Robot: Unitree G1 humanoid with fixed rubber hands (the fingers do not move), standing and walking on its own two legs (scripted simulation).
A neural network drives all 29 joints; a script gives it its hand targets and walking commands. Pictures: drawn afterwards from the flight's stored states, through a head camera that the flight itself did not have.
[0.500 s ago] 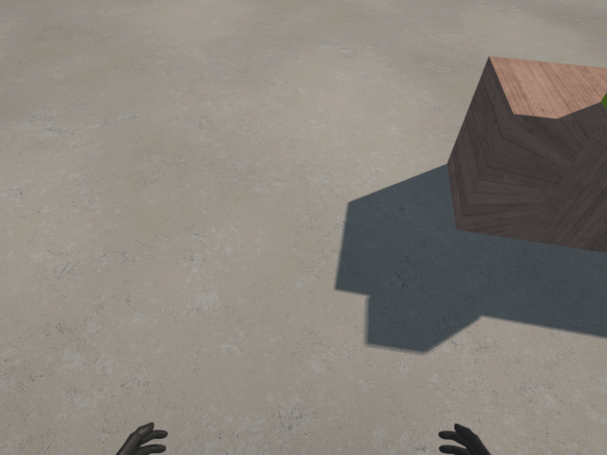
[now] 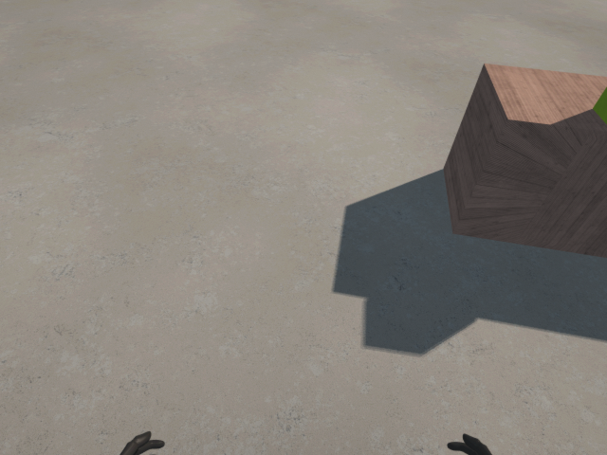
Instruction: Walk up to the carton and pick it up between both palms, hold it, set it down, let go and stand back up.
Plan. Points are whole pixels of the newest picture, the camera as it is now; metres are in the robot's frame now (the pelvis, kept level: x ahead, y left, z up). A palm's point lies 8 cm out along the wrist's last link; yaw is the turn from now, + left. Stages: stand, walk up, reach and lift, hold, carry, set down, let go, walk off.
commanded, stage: stand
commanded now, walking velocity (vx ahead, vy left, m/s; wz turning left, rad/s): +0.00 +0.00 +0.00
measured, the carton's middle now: out of the picture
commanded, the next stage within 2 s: walk up in 0.82 s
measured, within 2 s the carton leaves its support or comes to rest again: neither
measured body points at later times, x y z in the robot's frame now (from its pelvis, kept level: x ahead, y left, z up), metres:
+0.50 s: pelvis -0.01 +0.00 +0.00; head -0.02 +0.00 +0.45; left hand +0.09 +0.26 -0.11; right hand +0.10 -0.25 -0.10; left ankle +0.02 +0.12 -0.72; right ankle +0.01 -0.12 -0.72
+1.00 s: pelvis -0.01 -0.01 +0.00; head -0.01 -0.01 +0.45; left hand +0.09 +0.25 -0.11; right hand +0.08 -0.26 -0.11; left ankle +0.02 +0.12 -0.72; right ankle +0.01 -0.13 -0.72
